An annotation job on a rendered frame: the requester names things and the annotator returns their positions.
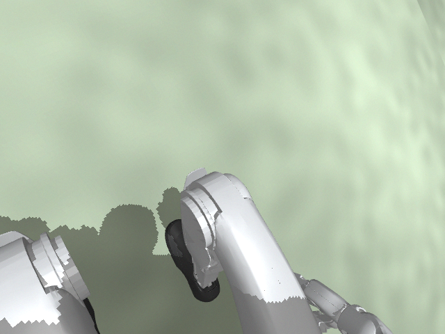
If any right robot arm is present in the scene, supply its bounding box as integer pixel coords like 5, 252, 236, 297
337, 305, 393, 334

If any right robot foot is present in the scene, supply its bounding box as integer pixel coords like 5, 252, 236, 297
165, 219, 220, 302

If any right robot hand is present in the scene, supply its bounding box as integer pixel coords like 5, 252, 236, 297
294, 273, 350, 333

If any left robot foot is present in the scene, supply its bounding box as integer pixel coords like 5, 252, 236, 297
83, 297, 100, 334

